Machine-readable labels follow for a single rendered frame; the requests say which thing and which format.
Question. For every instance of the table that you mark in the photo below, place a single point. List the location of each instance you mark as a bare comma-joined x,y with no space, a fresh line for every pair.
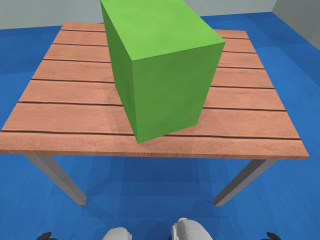
71,107

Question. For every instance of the carton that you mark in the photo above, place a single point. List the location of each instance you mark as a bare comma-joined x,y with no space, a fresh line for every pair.
163,58

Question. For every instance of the robot left thigh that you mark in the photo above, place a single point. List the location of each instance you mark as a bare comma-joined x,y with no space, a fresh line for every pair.
117,234

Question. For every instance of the robot thigh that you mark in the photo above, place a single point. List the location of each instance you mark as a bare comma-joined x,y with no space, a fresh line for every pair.
117,234
187,229

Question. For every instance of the robot right thigh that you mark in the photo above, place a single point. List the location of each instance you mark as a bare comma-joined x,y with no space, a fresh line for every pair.
187,229

